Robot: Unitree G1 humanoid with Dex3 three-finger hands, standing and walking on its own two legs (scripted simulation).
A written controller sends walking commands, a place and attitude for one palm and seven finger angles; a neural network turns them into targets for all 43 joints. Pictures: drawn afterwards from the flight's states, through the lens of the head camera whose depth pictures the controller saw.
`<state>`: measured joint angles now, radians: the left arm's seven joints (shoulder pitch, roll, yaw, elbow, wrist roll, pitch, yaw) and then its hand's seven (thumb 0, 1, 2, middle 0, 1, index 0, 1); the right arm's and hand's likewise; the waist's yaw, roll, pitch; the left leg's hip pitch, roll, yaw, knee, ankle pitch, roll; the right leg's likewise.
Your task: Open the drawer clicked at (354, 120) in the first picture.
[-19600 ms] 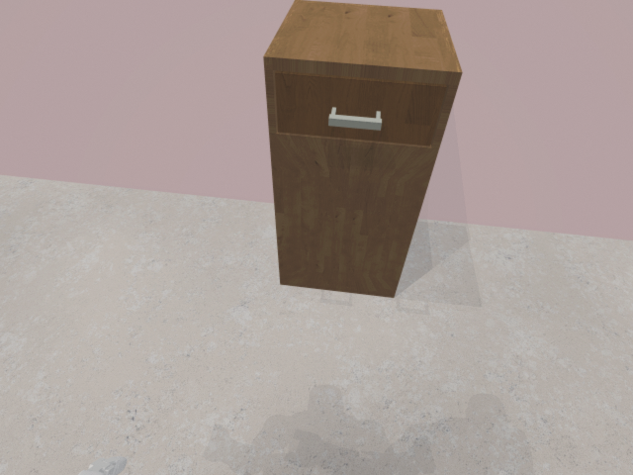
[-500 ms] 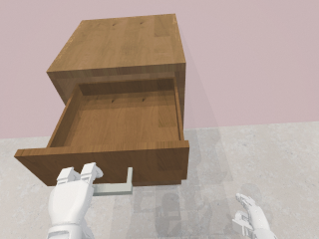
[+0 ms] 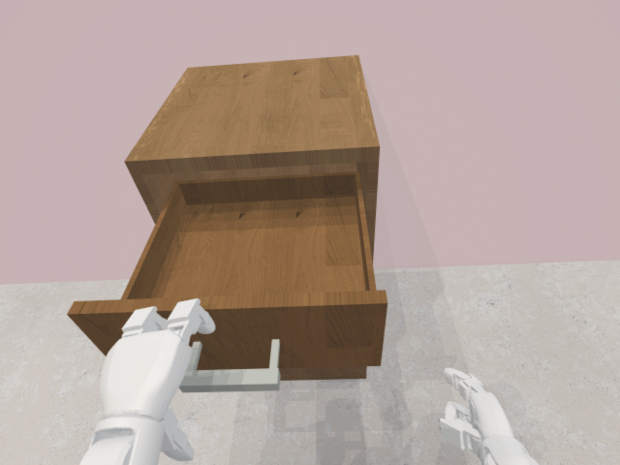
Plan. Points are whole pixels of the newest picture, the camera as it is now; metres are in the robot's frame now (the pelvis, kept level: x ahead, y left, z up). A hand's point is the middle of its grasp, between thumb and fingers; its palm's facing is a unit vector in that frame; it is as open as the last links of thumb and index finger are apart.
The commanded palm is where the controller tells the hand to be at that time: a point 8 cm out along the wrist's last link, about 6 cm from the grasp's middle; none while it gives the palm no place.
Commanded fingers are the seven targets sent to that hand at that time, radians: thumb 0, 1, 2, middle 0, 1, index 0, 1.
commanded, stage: lift the hand off the handle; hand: left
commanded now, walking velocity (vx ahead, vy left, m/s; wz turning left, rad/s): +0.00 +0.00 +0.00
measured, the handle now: (232, 364) +0.24 +0.15 +0.02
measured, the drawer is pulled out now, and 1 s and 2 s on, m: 0.30 0.30 0.30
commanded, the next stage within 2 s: draw the hand back to the body in 0.66 s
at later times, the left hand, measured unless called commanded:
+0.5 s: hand (160, 322) +0.21 +0.19 +0.16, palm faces +0.23 -0.20 -0.95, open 13.8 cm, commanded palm +0.16 +0.19 +0.21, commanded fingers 0.00 -0.50 0.30 -0.30 -1.20 -0.30 -1.20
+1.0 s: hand (139, 332) +0.20 +0.21 +0.15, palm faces +0.16 -0.16 -0.97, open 13.8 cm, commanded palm +0.15 +0.21 +0.21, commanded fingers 0.00 -0.50 0.30 -0.30 -1.20 -0.30 -1.20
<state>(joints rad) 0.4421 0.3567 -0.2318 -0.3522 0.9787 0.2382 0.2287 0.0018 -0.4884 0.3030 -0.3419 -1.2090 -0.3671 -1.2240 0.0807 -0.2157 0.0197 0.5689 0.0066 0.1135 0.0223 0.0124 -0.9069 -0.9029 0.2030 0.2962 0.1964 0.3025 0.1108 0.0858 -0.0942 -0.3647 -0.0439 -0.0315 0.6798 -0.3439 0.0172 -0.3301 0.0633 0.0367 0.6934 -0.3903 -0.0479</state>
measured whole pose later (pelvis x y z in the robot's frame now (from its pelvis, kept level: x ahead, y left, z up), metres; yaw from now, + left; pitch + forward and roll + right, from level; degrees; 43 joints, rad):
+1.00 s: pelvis -0.01 -0.01 +0.02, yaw +0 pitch -3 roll +0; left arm 0.31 0.47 -0.08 -0.49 0.86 0.28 0.01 0.00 -0.49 0.30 -0.32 -1.20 -0.32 -1.20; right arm 0.04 -0.25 0.05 0.61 0.04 0.12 0.03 0.01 -0.91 -0.90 0.20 0.30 0.20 0.30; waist 0.10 0.12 -0.03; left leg -0.19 -0.03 -0.04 0.49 -0.23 0.00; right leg -0.16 0.07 0.03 0.49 -0.28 -0.05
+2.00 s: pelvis +0.02 +0.00 +0.02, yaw +2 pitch -2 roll +0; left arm 0.57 0.36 0.28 -0.57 -0.08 -0.06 0.11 0.00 0.32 0.65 -0.26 -0.67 -0.25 -0.67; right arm 0.18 -0.22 0.02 0.62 0.02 -0.08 -0.07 0.01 -0.91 -0.90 0.20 0.30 0.20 0.30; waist 0.04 0.05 -0.02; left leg -0.17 -0.04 -0.07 0.48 -0.28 0.02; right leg -0.10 0.06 0.01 0.43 -0.30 -0.04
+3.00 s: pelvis -0.04 +0.01 +0.01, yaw +3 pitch +2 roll -1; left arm 0.65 0.45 0.41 -0.66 -0.06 -0.17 0.12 0.02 0.89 0.90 -0.22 -0.30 -0.22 -0.30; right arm 0.17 -0.21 -0.01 0.55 0.03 -0.01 -0.07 0.01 -0.91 -0.90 0.20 0.30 0.20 0.30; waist 0.00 -0.01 0.00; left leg -0.37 -0.06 -0.07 0.53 -0.19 0.03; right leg -0.32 0.03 0.00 0.54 -0.25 -0.02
